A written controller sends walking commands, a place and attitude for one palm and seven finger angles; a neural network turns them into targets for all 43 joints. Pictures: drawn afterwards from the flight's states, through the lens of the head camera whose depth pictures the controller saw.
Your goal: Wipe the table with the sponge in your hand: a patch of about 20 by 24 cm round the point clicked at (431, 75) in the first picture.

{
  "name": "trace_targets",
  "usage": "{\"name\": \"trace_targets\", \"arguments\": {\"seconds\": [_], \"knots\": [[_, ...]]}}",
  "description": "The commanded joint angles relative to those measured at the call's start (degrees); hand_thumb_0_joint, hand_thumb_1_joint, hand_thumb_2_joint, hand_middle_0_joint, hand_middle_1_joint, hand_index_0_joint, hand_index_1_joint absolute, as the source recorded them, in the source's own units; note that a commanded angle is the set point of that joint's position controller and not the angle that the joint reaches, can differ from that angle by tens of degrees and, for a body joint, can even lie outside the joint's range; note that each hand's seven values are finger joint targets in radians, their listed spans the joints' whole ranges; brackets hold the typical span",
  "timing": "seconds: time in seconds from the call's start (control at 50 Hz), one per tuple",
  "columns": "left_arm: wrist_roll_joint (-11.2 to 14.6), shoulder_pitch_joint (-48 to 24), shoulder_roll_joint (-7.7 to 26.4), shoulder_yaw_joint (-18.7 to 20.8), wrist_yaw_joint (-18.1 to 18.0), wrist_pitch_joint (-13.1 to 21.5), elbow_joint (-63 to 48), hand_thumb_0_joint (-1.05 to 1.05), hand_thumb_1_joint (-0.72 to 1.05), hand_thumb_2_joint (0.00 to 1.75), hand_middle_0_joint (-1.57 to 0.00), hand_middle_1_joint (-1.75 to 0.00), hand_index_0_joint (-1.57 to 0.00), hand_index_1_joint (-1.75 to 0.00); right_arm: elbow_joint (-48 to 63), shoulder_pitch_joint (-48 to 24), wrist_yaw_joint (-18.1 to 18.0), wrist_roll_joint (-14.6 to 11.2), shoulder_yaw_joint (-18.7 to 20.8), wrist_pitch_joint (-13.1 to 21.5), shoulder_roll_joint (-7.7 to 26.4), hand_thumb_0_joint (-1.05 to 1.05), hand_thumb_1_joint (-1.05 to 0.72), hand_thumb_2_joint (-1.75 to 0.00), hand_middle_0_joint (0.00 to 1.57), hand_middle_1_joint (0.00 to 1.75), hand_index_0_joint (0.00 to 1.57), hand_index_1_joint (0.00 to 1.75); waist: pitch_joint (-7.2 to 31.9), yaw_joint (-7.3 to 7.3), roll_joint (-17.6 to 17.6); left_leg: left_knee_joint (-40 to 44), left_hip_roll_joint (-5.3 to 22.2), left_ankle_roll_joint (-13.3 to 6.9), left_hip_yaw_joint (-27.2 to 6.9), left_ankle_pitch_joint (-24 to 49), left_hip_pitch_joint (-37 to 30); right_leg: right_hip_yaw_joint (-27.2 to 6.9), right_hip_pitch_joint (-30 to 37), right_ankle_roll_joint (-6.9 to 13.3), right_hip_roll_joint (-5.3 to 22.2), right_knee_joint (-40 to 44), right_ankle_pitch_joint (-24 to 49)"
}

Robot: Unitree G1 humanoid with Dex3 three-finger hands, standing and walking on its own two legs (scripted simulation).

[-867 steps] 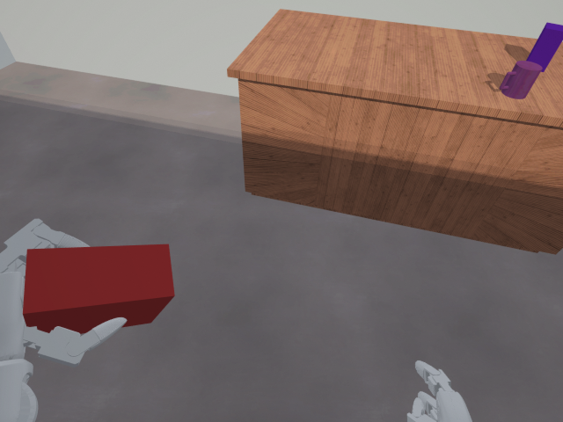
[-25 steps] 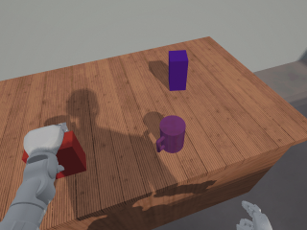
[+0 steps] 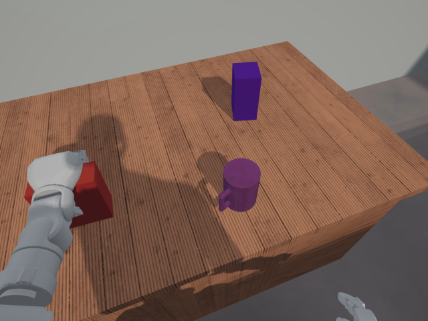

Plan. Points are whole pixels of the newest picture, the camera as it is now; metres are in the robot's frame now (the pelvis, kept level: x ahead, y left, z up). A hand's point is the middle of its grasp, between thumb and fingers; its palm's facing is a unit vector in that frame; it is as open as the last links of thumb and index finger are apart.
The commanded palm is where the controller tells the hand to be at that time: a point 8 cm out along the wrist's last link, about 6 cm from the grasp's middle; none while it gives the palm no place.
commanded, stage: wipe forward along the first lane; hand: left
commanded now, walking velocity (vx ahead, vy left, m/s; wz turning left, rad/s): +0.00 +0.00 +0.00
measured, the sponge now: (78, 203) +0.33 +0.33 -0.01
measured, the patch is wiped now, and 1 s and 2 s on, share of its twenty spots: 0.45 0.45 0.65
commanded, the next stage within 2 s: slide across to the middle lane in 0.42 s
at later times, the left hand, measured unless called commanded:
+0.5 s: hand (67, 170) +0.38 +0.36 +0.05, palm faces -0.10 +0.01 -1.00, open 10.1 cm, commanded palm +0.37 +0.35 +0.08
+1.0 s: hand (90, 159) +0.41 +0.32 +0.05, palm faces -0.06 +0.00 -1.00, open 10.1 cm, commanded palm +0.39 +0.30 +0.10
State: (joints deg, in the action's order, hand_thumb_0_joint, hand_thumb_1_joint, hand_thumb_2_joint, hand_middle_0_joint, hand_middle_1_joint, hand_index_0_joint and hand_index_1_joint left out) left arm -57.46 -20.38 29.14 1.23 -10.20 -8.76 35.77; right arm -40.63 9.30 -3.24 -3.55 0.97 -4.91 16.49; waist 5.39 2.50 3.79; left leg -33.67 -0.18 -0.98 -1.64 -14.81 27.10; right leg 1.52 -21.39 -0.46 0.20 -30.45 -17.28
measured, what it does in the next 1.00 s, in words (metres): stands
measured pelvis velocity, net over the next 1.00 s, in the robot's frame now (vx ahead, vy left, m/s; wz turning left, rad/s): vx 0.01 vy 0.01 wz -0.01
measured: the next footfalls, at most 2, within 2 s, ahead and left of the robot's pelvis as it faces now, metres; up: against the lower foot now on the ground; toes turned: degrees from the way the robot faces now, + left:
none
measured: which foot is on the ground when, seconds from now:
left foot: down 0.00-1.00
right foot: down 0.00-1.00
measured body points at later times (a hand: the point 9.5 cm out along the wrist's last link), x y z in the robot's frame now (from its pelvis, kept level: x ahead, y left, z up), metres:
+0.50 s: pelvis -0.01 +0.01 +0.00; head +0.04 +0.00 +0.44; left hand +0.38 +0.35 +0.10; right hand +0.10 -0.26 -0.13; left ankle +0.02 +0.11 -0.73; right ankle -0.03 -0.13 -0.73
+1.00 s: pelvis +0.01 +0.01 +0.00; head +0.05 +0.00 +0.45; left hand +0.41 +0.31 +0.10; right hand +0.13 -0.24 -0.13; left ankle +0.02 +0.11 -0.73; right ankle -0.03 -0.13 -0.73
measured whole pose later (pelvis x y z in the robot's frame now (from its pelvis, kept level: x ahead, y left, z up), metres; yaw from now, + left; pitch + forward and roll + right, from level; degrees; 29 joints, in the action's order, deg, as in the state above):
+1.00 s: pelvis +0.01 +0.01 +0.00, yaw -1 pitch +10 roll -2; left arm -58.0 -35.5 27.7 -2.3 -13.6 -10.4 51.1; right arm -43.2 10.0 -1.7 -3.6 1.0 -5.7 15.0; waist 5.5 -0.1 3.3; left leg -32.6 -0.8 -2.1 -0.7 -14.7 28.2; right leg 0.7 -22.1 -1.1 0.9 -28.3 -16.4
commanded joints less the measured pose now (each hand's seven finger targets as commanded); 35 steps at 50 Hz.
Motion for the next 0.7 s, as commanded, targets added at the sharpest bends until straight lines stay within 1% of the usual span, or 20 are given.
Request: {"name": "trace_targets", "arguments": {"seconds": [0.0,0.02,0.04,0.1,0.14,0.2,0.24,0.28,0.32,0.34,0.38,0.42,0.44,0.46,0.52,0.54,0.6,0.62,0.64,0.68], "knots": [[-1.5,-12.0,13.6,3.3,-1.2,-1.0,-2.2,0.00,0.10,1.30,-1.20,-1.60,-1.20,-1.60,6.9,-3.1,-0.2,0.0,2.9,1.9,8.4,0.00,-0.90,-0.90,0.20,0.30,0.20,0.30,12.1,-1.09,-5.6,2.4,-0.9,-2.0,1.3,13.3,-9.9,1.3,1.8,3.4,-1.7,3.6,15.9],[-1.6,-12.5,14.5,3.8,-1.2,-1.1,-1.3,0.00,0.10,1.30,-1.20,-1.60,-1.20,-1.60,6.8,-3.0,-0.3,0.0,2.8,1.7,8.5,0.00,-0.90,-0.90,0.20,0.30,0.20,0.30,11.7,-1.19,-6.2,2.5,-0.9,-2.0,1.2,12.8,-9.5,1.3,1.7,3.4,-1.7,3.7,15.4],[-1.8,-13.7,16.2,5.0,-1.3,-0.8,-1.8,0.00,0.10,1.30,-1.20,-1.60,-1.20,-1.60,6.6,-3.2,-0.2,0.0,2.7,1.7,8.6,0.00,-0.90,-0.90,0.20,0.30,0.20,0.30,11.2,-1.14,-4.0,2.8,-0.8,-1.9,1.0,12.7,-9.9,1.1,1.3,3.6,-1.7,3.8,15.0],[-2.5,-16.6,13.5,1.8,-1.1,-0.7,0.5,0.00,0.10,1.30,-1.20,-1.60,-1.20,-1.60,6.6,-2.5,-0.1,-0.1,2.7,1.5,8.4,0.00,-0.90,-0.90,0.20,0.30,0.20,0.30,10.6,-2.00,-4.1,2.7,-0.7,-1.9,0.7,11.7,-9.7,1.8,-0.8,3.6,-1.8,3.6,12.5],[-2.8,-17.7,16.0,3.9,-1.3,-0.3,1.4,0.00,0.10,1.30,-1.20,-1.60,-1.20,-1.60,6.2,-1.9,0.1,0.1,2.8,1.4,8.6,0.00,-0.90,-0.90,0.20,0.30,0.20,0.30,11.2,-1.60,-2.8,2.9,-0.6,-1.8,0.4,11.7,-10.2,1.8,-1.0,3.9,-2.0,3.5,11.9],[-3.0,-19.5,14.6,2.1,-1.3,0.2,3.4,0.00,0.10,1.30,-1.20,-1.60,-1.20,-1.60,6.4,-1.2,0.0,0.1,2.7,1.2,8.5,0.00,-0.90,-0.90,0.20,0.30,0.20,0.30,12.2,-2.34,-3.8,2.4,-0.6,-1.9,0.6,11.3,-9.5,1.9,-1.3,3.7,-1.9,3.4,11.7],[-3.5,-22.9,18.3,4.5,-1.6,0.9,4.6,0.00,0.10,1.30,-1.20,-1.60,-1.20,-1.60,5.7,-0.6,-0.1,0.1,2.7,1.0,8.9,0.00,-0.90,-0.90,0.20,0.30,0.20,0.30,11.2,-2.56,-3.1,2.7,-0.5,-1.9,0.1,9.7,-9.0,1.7,-2.3,3.8,-2.0,3.5,9.7],[-3.7,-25.4,16.6,2.3,-1.7,1.4,6.7,0.00,0.10,1.30,-1.20,-1.60,-1.20,-1.60,5.7,-0.2,-0.2,0.2,2.7,1.0,8.6,0.00,-0.90,-0.90,0.20,0.30,0.20,0.30,11.3,-3.23,-3.0,2.5,-0.6,-2.0,0.5,8.6,-8.6,1.9,-3.4,3.7,-1.9,3.5,8.6],[-4.1,-25.8,18.6,3.5,-1.8,1.7,9.7,0.00,0.10,1.30,-1.20,-1.60,-1.20,-1.60,5.3,0.8,-0.2,0.2,2.7,0.8,8.9,0.00,-0.90,-0.90,0.20,0.30,0.20,0.30,12.2,-3.02,-3.9,2.3,-0.7,-2.0,0.5,8.5,-7.8,1.7,-2.9,3.7,-1.9,3.4,8.6],[-4.4,-28.0,20.5,4.8,-1.9,2.2,9.4,0.00,0.10,1.30,-1.20,-1.60,-1.20,-1.60,5.0,0.8,-0.3,0.3,2.6,0.7,9.1,0.00,-0.90,-0.90,0.20,0.30,0.20,0.30,12.1,-3.12,-1.9,2.4,-0.6,-2.0,0.3,8.2,-8.1,1.6,-3.4,3.8,-1.9,3.4,8.2],[-4.7,-29.7,18.2,2.4,-1.9,2.9,11.1,0.00,0.10,1.30,-1.20,-1.60,-1.20,-1.60,5.0,1.9,-0.2,0.4,2.8,0.8,8.9,0.00,-0.90,-0.90,0.20,0.30,0.20,0.30,13.5,-3.78,-2.4,1.8,-0.5,-2.2,0.4,8.5,-8.2,1.7,-3.9,3.7,-2.0,3.0,8.5],[-4.9,-30.3,19.8,3.3,-2.1,3.3,13.1,0.00,0.10,1.30,-1.20,-1.60,-1.20,-1.60,4.6,2.5,-0.1,0.5,2.8,0.6,9.1,0.00,-0.90,-0.90,0.20,0.30,0.20,0.30,14.0,-3.67,-2.2,1.4,-0.5,-2.2,0.7,8.4,-7.4,1.4,-3.8,3.7,-2.0,3.0,8.7],[-4.7,-31.7,22.5,5.4,-2.2,3.8,12.6,0.00,0.10,1.30,-1.20,-1.60,-1.20,-1.60,4.3,2.7,-0.2,0.5,2.8,0.4,9.3,0.00,-0.90,-0.90,0.20,0.30,0.20,0.30,14.8,-3.48,-1.1,1.5,-0.5,-2.1,0.4,8.7,-7.6,1.2,-3.3,3.8,-2.1,2.9,9.1],[-4.9,-33.2,22.6,4.7,-2.2,4.1,13.7,0.00,0.10,1.30,-1.20,-1.60,-1.20,-1.60,4.4,3.2,-0.3,0.5,2.8,0.4,9.4,0.00,-0.90,-0.90,0.20,0.30,0.20,0.30,15.0,-4.12,-2.3,1.3,-0.5,-2.2,0.5,8.5,-7.0,1.4,-3.4,3.7,-2.1,2.6,9.1],[-4.3,-31.8,21.4,4.1,-2.2,4.6,14.9,0.00,0.10,1.30,-1.20,-1.60,-1.20,-1.60,4.1,3.8,0.1,0.6,3.0,0.3,9.3,0.00,-0.90,-0.90,0.20,0.30,0.20,0.30,16.2,-3.73,-1.4,0.8,-0.4,-2.3,1.0,10.3,-7.2,1.0,-2.6,3.7,-2.1,2.7,11.3],[-4.1,-32.6,22.2,5.1,-2.1,5.2,12.5,0.00,0.10,1.30,-1.20,-1.60,-1.20,-1.60,4.2,3.8,0.2,0.5,3.1,0.2,9.2,0.00,-0.90,-0.90,0.20,0.30,0.20,0.30,17.7,-3.29,1.3,1.0,-0.3,-2.1,0.6,11.7,-8.7,1.0,-2.0,3.9,-2.2,2.5,12.2],[-2.8,-32.1,17.4,2.1,-2.5,5.7,8.6,0.00,0.10,1.30,-1.20,-1.60,-1.20,-1.60,4.2,3.7,0.4,0.4,3.7,0.3,8.7,0.00,-0.90,-0.90,0.20,0.30,0.20,0.30,19.4,-3.77,1.2,1.0,0.2,-2.0,0.4,13.7,-11.8,1.3,-2.2,3.9,-2.4,2.9,12.6],[-1.9,-31.6,16.5,2.1,-2.9,5.7,7.7,0.00,0.10,1.30,-1.20,-1.60,-1.20,-1.60,4.3,3.5,0.4,0.4,3.8,0.4,8.6,0.00,-0.90,-0.90,0.20,0.30,0.20,0.30,19.0,-3.81,0.3,1.2,0.3,-2.2,0.5,13.7,-11.8,1.1,-1.7,3.8,-2.5,3.3,13.0],[-1.1,-31.4,17.8,3.7,-3.2,5.6,7.6,0.00,0.10,1.30,-1.20,-1.60,-1.20,-1.60,4.1,3.2,0.4,0.2,3.8,0.5,8.7,0.00,-0.90,-0.90,0.20,0.30,0.20,0.30,18.3,-3.55,-0.1,1.8,0.4,-2.1,0.0,13.6,-11.7,1.2,-1.4,3.9,-2.5,3.5,12.6],[-0.2,-33.3,14.5,0.7,-3.6,4.9,6.9,0.00,0.10,1.30,-1.20,-1.60,-1.20,-1.60,3.7,2.4,0.4,-0.1,3.7,0.7,8.5,0.00,-0.90,-0.90,0.20,0.30,0.20,0.30,16.1,-4.46,-0.4,2.6,0.4,-2.1,0.1,11.9,-11.9,1.5,-2.5,3.6,-2.4,4.1,10.8]]}}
